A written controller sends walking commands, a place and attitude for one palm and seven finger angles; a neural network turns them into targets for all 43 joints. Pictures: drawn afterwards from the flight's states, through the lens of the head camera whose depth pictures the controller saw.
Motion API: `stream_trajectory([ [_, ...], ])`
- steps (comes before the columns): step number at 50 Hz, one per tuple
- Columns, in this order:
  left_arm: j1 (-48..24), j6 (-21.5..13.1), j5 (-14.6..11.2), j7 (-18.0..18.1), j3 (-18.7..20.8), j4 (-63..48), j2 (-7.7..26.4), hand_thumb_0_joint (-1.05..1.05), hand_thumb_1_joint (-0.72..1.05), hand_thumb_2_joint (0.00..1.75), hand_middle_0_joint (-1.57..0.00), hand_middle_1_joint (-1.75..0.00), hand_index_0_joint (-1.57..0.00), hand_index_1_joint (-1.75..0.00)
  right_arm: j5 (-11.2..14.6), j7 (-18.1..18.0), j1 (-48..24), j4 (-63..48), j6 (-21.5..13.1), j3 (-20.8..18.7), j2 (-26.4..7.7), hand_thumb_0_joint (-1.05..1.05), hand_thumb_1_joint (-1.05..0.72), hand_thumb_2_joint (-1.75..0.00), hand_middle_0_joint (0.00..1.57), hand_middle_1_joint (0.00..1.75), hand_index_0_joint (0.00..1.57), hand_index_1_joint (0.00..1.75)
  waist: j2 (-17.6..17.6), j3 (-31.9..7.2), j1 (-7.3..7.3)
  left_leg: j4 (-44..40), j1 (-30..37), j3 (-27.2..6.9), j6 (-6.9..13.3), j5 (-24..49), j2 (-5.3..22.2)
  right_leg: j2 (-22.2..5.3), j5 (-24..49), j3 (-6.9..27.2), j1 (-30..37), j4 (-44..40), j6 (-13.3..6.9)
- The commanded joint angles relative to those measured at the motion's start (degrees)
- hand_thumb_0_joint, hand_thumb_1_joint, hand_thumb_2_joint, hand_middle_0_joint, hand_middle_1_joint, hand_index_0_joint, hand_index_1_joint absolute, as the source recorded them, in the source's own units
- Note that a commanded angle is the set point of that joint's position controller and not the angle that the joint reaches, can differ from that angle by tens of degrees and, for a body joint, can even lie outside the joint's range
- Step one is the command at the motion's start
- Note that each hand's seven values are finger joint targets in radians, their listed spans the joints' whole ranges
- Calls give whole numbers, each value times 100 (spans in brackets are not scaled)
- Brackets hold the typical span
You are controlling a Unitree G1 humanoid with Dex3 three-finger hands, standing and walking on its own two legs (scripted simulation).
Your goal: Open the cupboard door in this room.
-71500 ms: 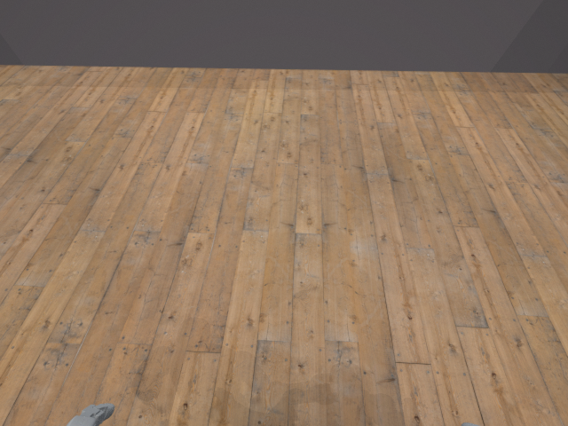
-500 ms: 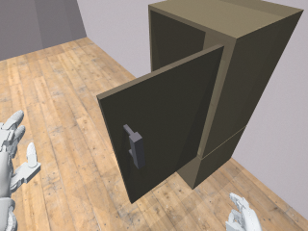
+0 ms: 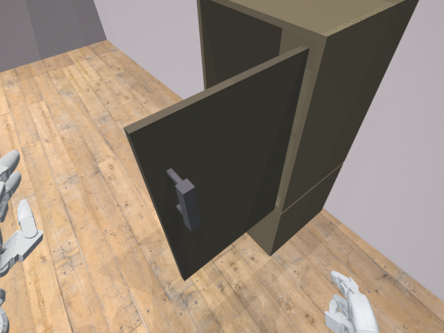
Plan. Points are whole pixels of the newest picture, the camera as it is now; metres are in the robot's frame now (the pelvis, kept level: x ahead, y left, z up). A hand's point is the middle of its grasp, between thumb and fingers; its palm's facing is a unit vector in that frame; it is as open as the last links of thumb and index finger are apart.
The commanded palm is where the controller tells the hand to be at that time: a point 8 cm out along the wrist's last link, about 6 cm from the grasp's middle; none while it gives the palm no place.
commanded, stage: step back with the hand held close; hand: left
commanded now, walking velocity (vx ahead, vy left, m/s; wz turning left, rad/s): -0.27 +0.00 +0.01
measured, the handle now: (182, 199) +0.33 +0.11 +0.06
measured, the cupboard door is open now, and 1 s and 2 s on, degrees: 90 90 90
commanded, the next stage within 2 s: stop stepping back and stand still in 1.00 s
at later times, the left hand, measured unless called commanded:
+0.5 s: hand out of the picture +0.12 +0.29 +0.15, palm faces +0.42 -0.75 -0.50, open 7.4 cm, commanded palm +0.06 +0.32 +0.17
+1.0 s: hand out of the picture +0.06 +0.25 +0.15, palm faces +0.36 -0.81 -0.46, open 7.4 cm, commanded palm -0.01 +0.30 +0.17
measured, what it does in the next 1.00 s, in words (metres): walks backwards: right foot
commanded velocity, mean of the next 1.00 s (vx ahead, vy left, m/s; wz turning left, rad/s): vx -0.32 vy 0.00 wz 0.02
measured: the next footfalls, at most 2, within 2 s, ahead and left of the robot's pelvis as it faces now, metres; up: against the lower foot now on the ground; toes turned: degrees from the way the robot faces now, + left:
right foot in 0.88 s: -0.20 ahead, -0.10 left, +0.00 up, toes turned +0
left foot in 1.04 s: -0.09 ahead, +0.10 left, +0.00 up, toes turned +0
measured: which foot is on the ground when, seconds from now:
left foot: down 0.00-0.90, up 0.92-1.00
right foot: down 0.00-0.66, up 0.68-0.86, down 0.88-1.00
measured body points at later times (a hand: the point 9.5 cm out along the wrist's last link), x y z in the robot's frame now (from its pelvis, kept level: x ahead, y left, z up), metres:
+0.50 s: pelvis -0.08 +0.02 -0.02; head -0.06 +0.03 +0.43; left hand +0.09 +0.32 +0.17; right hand +0.10 -0.22 -0.09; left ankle +0.00 +0.10 -0.74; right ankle +0.01 -0.10 -0.74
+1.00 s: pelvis -0.16 +0.01 -0.01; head -0.12 +0.02 +0.44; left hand +0.03 +0.30 +0.17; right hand +0.02 -0.21 -0.10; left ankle -0.09 +0.10 -0.74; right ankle -0.24 -0.10 -0.74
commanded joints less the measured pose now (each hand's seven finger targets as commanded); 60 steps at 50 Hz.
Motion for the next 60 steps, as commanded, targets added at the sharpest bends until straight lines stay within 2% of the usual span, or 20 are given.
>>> stream_trajectory([
  [1,183,-405,-11,87,588,-1310,1074,0,90,90,-20,-30,-20,-30,13,-76,-452,-998,-148,-339,-689,0,-90,-90,20,30,20,30,4,-997,-112,-114,247,-384,70,1573,275,-646,1716,686,-64,52,51],
  [6,531,-411,-36,168,982,-1613,1379,0,90,90,-20,-30,-20,-30,61,-111,-462,-1180,4,-422,-622,0,-90,-90,20,30,20,30,-401,-1396,-113,72,4,-409,46,2060,347,-685,2427,692,146,492,67],
  [10,668,-442,-15,211,1020,-1803,1391,0,90,90,-20,-30,-20,-30,51,-133,-503,-1247,17,-442,-656,0,-90,-90,20,30,20,30,103,-1259,-96,-34,-322,-521,86,1834,419,-598,1981,692,-52,704,83],
  [20,359,-613,162,315,995,-1804,1227,0,90,90,-20,-30,-20,-30,40,-144,-282,-1289,-167,-457,-771,0,-90,-90,20,30,20,30,6,-530,-187,-520,-2372,-871,398,-1691,632,-481,-79,858,103,1084,115],
  [25,-52,-740,268,380,980,-1902,1267,0,90,90,-20,-30,-20,-30,-12,-160,-172,-1242,-300,-451,-786,0,-90,-90,20,30,20,30,-186,-318,-243,-112,-2333,-980,382,-2359,525,-603,-1590,1098,-685,657,18],
  [29,-15,-854,214,444,966,-2128,1272,0,90,90,-20,-30,-20,-30,-11,-148,-85,-1129,-423,-396,-705,0,-90,-90,20,30,20,30,-178,-595,-271,215,-1491,-1009,252,-1696,401,-690,-1176,1069,-1296,641,-70],
  [34,-45,-922,339,432,1186,-1986,1240,0,90,90,-20,-30,-20,-30,-74,-171,-218,-1113,-538,-436,-755,0,-90,-90,20,30,20,30,1119,-630,-163,-1727,-3799,-2025,792,-3174,1652,145,-762,326,843,3420,293],
  [37,58,-898,254,393,1163,-1699,1255,0,90,90,-20,-30,-20,-30,-53,-98,-212,-1021,-596,-484,-646,0,-90,-90,20,30,20,30,466,-520,-170,-1433,-3105,-1819,800,-2259,1624,142,-1456,386,151,3365,179],
  [41,134,-846,41,316,699,-1733,980,0,90,90,-20,-30,-20,-30,-56,6,-317,-817,-687,-421,-566,0,-90,-90,20,30,20,30,574,-526,-186,-1224,-1344,-1348,313,-1216,1159,92,-1777,142,-583,1086,-4],
  [43,-88,-908,0,255,632,-1865,1111,0,90,90,-20,-30,-20,-30,-66,61,-317,-692,-637,-391,-547,0,-90,-90,20,30,20,30,106,-711,-213,-329,-700,-893,-26,-361,704,-432,-812,900,-832,-267,-266],
  [44,-183,-935,-1,266,680,-1887,1266,0,90,90,-20,-30,-20,-30,-30,73,-313,-618,-583,-377,-453,0,-90,-90,20,30,20,30,-621,-988,-214,589,-177,-421,-177,171,364,-1101,75,1690,-1226,-424,-436],
  [45,-396,-973,7,305,703,-2009,1400,0,90,90,-20,-30,-20,-30,-37,33,-315,-512,-567,-328,-381,0,-90,-90,20,30,20,30,-896,-1129,-190,1362,67,-186,-230,64,128,-1637,1476,1762,-1476,-445,-536],
  [47,-435,-951,52,315,908,-2079,1623,0,90,90,-20,-30,-20,-30,73,-70,-545,-683,-579,-356,-424,0,-90,-90,20,30,20,30,-1564,-1491,-132,1721,-867,-145,-88,-330,-171,-1425,4879,1181,-84,404,50],
  [49,2,-738,61,244,1158,-1946,1734,0,90,90,-20,-30,-20,-30,69,-130,-630,-907,-497,-278,-409,0,-90,-90,20,30,20,30,-1529,-1457,-82,1390,-1254,-112,-64,-102,-216,-1346,5884,1000,465,870,49],
  [51,261,-677,4,201,1146,-1866,1679,0,90,90,-20,-30,-20,-30,54,-219,-709,-916,-390,-169,-405,0,-90,-90,20,30,20,30,-379,-1242,-137,492,-897,-153,-59,1297,-134,-1004,5578,825,361,1221,79],
  [52,202,-696,-16,181,1127,-2007,1695,0,90,90,-20,-30,-20,-30,47,-231,-629,-918,-350,-185,-544,0,-90,-90,20,30,20,30,173,-1309,-161,133,-291,-340,7,3230,85,-611,4894,575,56,1416,242],
  [54,329,-705,-66,174,1174,-2087,1724,0,90,90,-20,-30,-20,-30,32,-81,-301,-876,-385,-340,-625,0,-90,-90,20,30,20,30,1001,-1868,-157,24,1371,-1239,437,6981,1180,50,-165,455,-1186,2287,305],
  [55,763,-709,-83,125,1132,-1958,1620,0,90,90,-20,-30,-20,-30,-23,-14,-395,-840,-505,-374,-561,0,-90,-90,20,30,20,30,1385,-2017,-38,24,1589,-1642,504,7605,1513,144,-1928,563,-1498,2668,173],
  [58,1260,-593,-122,124,1108,-2263,1400,0,90,90,-20,-30,-20,-30,1,96,-93,-898,-534,-467,-603,0,-90,-90,20,30,20,30,829,-1621,-141,-706,553,-1159,612,3505,1323,78,-1781,405,-1045,2908,223],
  [60,1399,-438,-152,213,1137,-2332,1385,0,90,90,-20,-30,-20,-30,34,62,-140,-965,-569,-450,-609,0,-90,-90,20,30,20,30,520,-1488,-212,-849,290,-1005,555,2076,1099,40,-1360,163,-952,2333,286],
])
